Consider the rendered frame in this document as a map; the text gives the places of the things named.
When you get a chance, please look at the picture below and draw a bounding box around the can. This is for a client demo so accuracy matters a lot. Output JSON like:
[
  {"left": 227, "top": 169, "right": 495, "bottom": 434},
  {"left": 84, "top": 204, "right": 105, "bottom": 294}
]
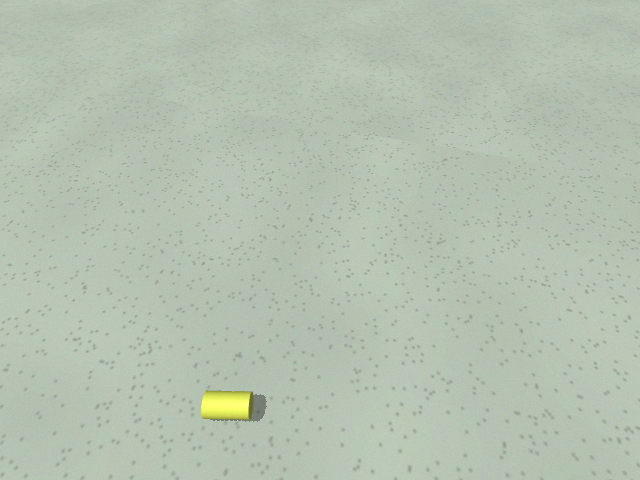
[{"left": 201, "top": 391, "right": 254, "bottom": 420}]

